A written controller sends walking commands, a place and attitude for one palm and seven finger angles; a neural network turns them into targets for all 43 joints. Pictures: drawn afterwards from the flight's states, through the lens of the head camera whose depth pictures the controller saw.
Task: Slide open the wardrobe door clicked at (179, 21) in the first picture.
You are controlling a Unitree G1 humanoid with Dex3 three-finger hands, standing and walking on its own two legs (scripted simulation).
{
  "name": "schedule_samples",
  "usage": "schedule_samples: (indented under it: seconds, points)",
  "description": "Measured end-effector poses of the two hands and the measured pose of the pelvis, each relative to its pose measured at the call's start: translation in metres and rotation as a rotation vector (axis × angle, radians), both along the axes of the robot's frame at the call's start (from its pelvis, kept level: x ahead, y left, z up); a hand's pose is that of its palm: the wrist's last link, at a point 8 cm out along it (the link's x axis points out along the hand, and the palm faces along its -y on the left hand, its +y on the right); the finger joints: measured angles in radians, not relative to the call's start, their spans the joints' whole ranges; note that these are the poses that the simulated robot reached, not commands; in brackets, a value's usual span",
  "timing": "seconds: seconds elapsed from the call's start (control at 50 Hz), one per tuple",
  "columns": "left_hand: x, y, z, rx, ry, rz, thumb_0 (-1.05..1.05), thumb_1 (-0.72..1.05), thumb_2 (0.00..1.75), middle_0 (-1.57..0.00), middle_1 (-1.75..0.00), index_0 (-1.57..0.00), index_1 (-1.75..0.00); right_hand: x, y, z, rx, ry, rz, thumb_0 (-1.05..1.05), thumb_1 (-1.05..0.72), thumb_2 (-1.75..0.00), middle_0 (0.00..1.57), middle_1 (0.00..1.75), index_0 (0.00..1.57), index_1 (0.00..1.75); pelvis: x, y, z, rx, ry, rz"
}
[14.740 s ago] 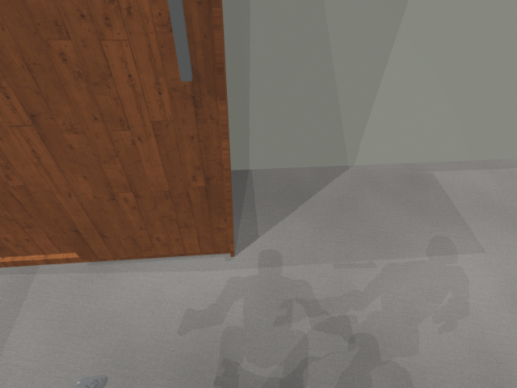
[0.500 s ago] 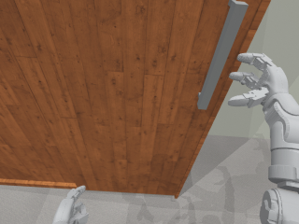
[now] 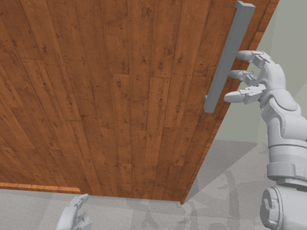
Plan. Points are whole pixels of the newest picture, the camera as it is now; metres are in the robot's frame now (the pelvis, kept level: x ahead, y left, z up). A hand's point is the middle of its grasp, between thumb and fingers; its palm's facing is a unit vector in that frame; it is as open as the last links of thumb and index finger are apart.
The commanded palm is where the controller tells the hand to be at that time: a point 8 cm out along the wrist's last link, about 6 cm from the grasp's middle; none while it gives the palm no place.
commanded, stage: feel for the door with the fingertips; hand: right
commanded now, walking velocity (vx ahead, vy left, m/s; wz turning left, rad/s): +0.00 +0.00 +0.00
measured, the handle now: (221, 64) +0.47 -0.13 +0.25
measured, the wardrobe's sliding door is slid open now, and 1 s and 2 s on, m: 0.00 0.00 0.00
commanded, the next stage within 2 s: slide the fingers in behind the handle in 0.30 s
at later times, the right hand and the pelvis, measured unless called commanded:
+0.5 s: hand (238, 76) +0.41 -0.16 +0.25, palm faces +0.03 +1.00 -0.01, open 14.0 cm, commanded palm +0.39 -0.21 +0.24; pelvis -0.01 +0.01 +0.00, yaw +0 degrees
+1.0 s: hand (235, 79) +0.40 -0.15 +0.25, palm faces +0.01 +1.00 -0.01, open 14.0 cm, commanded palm +0.38 -0.20 +0.24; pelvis +0.00 +0.00 +0.00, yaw +0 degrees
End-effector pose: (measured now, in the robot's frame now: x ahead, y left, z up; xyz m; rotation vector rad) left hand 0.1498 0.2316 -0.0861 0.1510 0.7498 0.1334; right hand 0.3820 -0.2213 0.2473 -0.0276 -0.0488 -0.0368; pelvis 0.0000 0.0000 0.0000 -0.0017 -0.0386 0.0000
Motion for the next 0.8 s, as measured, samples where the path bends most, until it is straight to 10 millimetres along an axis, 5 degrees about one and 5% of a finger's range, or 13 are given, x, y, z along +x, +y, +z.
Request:
schedule_samples:
  seconds: [0.6,0.8]
  points:
    - [-0.024,0.016,-0.005,0.001,0.031,0.043,0.02,0.9,0.9,-0.2,-0.3,-0.2,-0.3,0.008,0.006,0.002,0.014,-0.006,0.014,-0.01,0.51,-0.3,0.3,1.2,0.3,1.2,-0.004,0.007,0.001,-0.003,0.01,0.015]
    - [-0.016,0.014,-0.004,0.007,0.031,0.025,0.02,0.9,0.9,-0.2,-0.3,-0.2,-0.3,-0.001,0.001,-0.005,0.006,0.002,0.009,-0.02,0.51,-0.3,0.3,1.2,0.3,1.2,-0.002,0.006,0.001,0.0,0.005,0.01]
